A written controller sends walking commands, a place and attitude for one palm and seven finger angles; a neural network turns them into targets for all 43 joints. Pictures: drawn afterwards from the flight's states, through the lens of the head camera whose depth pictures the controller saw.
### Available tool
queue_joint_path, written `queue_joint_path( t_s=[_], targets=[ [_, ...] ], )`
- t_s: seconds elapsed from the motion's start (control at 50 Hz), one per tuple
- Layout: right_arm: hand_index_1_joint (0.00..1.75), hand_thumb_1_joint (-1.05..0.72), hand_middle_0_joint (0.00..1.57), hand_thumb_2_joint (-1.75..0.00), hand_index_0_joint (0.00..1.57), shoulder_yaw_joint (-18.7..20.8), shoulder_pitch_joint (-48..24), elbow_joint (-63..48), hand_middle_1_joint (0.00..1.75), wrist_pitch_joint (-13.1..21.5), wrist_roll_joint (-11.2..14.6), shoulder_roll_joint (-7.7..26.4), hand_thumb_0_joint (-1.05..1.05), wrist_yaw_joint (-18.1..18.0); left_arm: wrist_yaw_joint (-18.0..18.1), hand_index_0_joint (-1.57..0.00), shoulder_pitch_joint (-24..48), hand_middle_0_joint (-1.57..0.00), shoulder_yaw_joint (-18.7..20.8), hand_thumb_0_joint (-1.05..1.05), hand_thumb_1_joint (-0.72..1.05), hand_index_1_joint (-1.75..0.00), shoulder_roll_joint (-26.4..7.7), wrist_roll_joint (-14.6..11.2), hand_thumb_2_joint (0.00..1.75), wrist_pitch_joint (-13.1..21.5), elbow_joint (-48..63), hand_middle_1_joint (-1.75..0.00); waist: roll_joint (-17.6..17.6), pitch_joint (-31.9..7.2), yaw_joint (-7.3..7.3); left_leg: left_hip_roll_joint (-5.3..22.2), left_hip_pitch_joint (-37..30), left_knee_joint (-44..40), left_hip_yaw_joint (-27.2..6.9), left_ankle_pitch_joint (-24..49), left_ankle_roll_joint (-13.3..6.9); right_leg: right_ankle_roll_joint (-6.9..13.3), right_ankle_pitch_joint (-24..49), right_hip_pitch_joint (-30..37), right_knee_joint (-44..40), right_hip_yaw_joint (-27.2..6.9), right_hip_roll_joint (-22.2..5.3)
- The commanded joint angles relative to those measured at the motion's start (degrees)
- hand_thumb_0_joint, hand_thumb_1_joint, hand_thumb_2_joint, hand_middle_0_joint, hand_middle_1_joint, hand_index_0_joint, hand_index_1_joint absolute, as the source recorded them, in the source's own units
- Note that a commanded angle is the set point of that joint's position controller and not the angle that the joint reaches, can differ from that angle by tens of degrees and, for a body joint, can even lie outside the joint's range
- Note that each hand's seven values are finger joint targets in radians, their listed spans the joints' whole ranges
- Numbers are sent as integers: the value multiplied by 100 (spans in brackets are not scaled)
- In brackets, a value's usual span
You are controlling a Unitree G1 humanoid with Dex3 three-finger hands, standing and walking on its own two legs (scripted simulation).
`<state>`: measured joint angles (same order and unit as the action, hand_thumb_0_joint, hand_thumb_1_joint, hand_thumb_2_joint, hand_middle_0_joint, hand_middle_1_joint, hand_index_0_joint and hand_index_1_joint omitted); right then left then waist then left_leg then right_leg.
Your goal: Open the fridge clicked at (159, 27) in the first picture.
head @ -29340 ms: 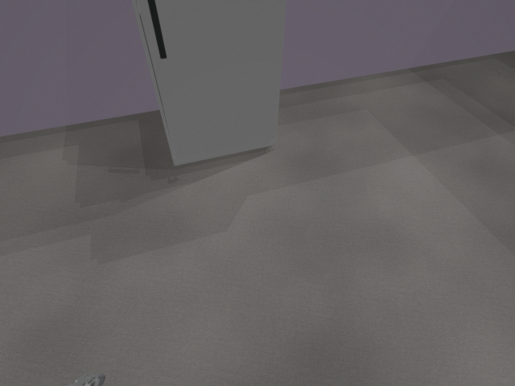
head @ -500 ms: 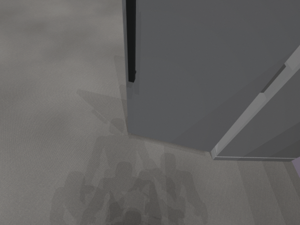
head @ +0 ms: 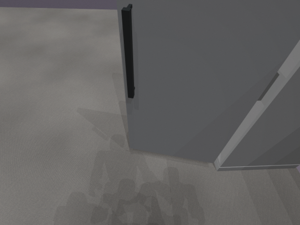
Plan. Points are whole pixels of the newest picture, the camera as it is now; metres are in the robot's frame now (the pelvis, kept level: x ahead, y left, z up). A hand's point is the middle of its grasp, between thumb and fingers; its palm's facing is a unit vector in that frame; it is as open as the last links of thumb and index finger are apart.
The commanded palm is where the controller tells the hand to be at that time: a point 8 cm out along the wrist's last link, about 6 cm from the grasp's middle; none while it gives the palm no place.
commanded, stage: let the arm hang, fingers relaxed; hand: left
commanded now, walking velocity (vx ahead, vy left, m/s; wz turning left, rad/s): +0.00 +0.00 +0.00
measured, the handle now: (130, 58) +0.67 +0.11 +0.08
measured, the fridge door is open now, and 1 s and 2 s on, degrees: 77 77 77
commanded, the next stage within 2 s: look to check the result in 0.06 s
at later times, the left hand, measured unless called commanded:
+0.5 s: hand out of the picture -0.01 +0.17 -0.18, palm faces -0.02 -0.98 -0.19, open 7.4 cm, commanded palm none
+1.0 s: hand out of the picture +0.02 +0.17 -0.18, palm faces -0.02 -0.98 -0.20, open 7.4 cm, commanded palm none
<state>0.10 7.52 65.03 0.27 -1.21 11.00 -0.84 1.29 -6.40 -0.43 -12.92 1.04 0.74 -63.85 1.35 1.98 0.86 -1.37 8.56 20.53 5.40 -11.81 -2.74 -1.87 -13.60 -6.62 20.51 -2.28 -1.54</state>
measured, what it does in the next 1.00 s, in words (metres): stands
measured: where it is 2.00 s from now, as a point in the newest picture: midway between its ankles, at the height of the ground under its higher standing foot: outside the picture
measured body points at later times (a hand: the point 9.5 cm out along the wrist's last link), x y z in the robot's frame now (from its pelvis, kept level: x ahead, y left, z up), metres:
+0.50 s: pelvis +0.00 -0.01 +0.00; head +0.03 +0.00 +0.45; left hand -0.01 +0.22 -0.17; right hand -0.01 -0.23 -0.16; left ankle -0.01 +0.08 -0.75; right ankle -0.03 -0.14 -0.75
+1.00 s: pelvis -0.01 -0.01 +0.00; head +0.01 -0.01 +0.45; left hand +0.02 +0.22 -0.16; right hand +0.00 -0.25 -0.16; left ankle -0.01 +0.08 -0.75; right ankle -0.03 -0.14 -0.75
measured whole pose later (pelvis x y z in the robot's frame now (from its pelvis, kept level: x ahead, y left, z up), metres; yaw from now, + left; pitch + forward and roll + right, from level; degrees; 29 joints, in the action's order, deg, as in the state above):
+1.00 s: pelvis -0.01 -0.01 +0.00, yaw +0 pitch -1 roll +0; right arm 0.6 12.1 66.2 0.0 -1.0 9.2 -1.6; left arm 1.6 -12.0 -0.2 -10.6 0.9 0.7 -65.6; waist 0.8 2.8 0.9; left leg 0.1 9.3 21.3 5.1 -11.5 -1.6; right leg -0.6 -13.1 -7.2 20.9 -2.0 -0.1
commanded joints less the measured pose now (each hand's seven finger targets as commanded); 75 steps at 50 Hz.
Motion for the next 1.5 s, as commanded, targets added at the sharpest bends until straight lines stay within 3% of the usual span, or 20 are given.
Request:
queue_joint_path(
  t_s=[0.0,0.14,0.22,0.24,0.52,0.82,0.94,1.02,1.2,1.32,1.44,1.48],
  targets=[
    [30,-90,20,-90,20,144,362,-97,30,54,3,765,0,-66,79,-20,-450,-20,135,0,90,-30,-726,7,90,23,118,-30,-258,-223,-30,862,-461,-305,-676,1676,127,284,1236,-227,-165,-213,-462],
    [30,-90,20,-90,20,148,631,-42,30,64,24,666,0,-110,89,-20,-710,-20,136,0,90,-30,-590,-2,90,26,29,-30,-195,-266,-29,846,-544,-251,-664,1671,84,320,1245,-202,-178,-203,-445],
    [30,-90,20,-90,20,139,722,8,30,50,26,577,0,-127,87,-20,-837,-20,110,0,90,-30,-488,-11,90,7,-43,-30,-258,-49,-23,834,-429,-282,-638,1333,72,330,1057,-317,-228,-217,-440],
    [30,-90,20,-90,20,146,771,-9,30,46,38,579,0,-128,92,-20,-885,-20,113,0,90,-30,-495,-4,90,17,-50,-30,-114,-121,-21,839,-462,-255,-644,1344,60,340,1127,-288,-228,-225,-434],
    [30,-90,20,-90,20,155,878,20,30,30,34,452,0,-146,103,-20,-1059,-20,88,0,90,-30,-326,1,90,4,-130,-30,-168,73,0,836,-327,-262,-626,970,49,333,902,-500,-202,-260,-396],
    [30,-90,20,-90,20,161,769,-20,30,26,22,482,0,-121,95,-20,-927,-20,108,0,90,-30,-400,2,90,40,-49,-30,-182,125,-2,818,-246,-283,-641,845,87,346,928,-517,-280,-321,-417],
    [30,-90,20,-90,20,176,780,-44,30,29,33,562,0,-112,92,-20,-902,-20,122,0,90,-30,-492,5,90,59,-4,-30,-125,-30,-2,821,-315,-258,-657,862,87,358,959,-453,-307,-346,-414],
    [30,-90,20,-90,20,172,746,-31,30,12,23,559,0,-109,88,-20,-846,-20,112,0,90,-30,-477,-1,90,46,-15,-30,-119,125,6,826,-249,-313,-654,709,98,354,788,-548,-337,-342,-404],
    [30,-90,20,-90,20,177,742,-28,30,29,21,630,0,-114,79,-20,-803,-20,133,0,90,-30,-560,-6,90,51,-7,-30,-157,-51,3,847,-317,-289,-649,821,94,370,906,-465,-287,-347,-401],
    [30,-90,20,-90,20,178,663,-33,30,24,21,680,0,-113,72,-20,-777,-20,139,0,90,-30,-583,-2,90,40,-20,-30,-204,54,-2,849,-293,-326,-663,717,92,372,785,-544,-315,-366,-395],
    [30,-90,20,-90,20,189,652,-57,30,40,35,756,0,-113,75,-20,-755,-20,153,0,90,-30,-670,4,90,72,-3,-30,-66,-138,7,859,-398,-259,-671,959,84,383,1099,-424,-303,-394,-417],
    [30,-90,20,-90,20,177,599,-38,30,30,26,722,0,-110,71,-20,-708,-20,141,0,90,-30,-634,-3,90,60,-9,-30,-181,21,6,851,-323,-309,-650,833,105,374,983,-490,-332,-387,-422]
  ],
)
